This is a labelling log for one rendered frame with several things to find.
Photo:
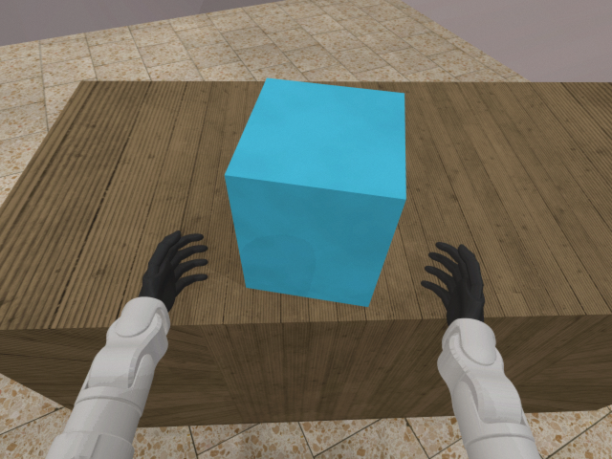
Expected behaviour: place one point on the right robot hand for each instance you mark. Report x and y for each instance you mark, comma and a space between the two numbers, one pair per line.
464, 298

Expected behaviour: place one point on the robot left forearm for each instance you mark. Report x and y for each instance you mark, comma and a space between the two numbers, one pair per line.
111, 401

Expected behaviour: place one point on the robot right forearm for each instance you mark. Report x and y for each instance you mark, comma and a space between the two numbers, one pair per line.
485, 403

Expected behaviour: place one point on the left robot hand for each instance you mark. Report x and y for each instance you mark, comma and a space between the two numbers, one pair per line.
164, 269

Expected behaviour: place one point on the carton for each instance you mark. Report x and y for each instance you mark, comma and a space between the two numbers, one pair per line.
316, 189

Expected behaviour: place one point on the pedestal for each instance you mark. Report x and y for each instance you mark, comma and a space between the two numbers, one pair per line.
520, 173

